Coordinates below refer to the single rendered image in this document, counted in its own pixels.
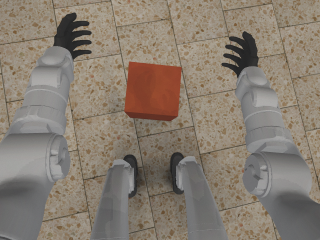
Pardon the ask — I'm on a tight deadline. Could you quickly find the right robot hand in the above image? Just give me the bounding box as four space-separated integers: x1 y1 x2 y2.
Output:
221 31 259 78

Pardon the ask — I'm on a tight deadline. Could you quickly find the robot left upper arm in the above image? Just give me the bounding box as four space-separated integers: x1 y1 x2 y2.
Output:
0 132 71 240

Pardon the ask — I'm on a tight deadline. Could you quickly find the right robot shin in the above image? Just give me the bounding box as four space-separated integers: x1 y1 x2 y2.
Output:
175 156 203 189

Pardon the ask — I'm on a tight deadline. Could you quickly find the robot right upper arm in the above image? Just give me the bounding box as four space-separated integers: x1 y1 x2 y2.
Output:
242 151 320 240

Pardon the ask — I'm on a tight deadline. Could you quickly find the carton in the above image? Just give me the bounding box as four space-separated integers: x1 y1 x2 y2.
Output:
124 61 182 121

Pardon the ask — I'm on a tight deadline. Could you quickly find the left robot forearm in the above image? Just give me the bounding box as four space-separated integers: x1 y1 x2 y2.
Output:
0 46 75 146

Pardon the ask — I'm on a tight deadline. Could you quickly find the left robot hand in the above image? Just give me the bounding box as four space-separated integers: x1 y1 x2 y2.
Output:
53 12 92 61

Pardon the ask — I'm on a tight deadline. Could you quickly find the left robot foot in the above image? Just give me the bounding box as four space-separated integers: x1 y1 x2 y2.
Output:
123 154 138 198

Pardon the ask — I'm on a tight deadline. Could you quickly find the right robot forearm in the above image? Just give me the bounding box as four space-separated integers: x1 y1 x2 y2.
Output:
235 66 312 191

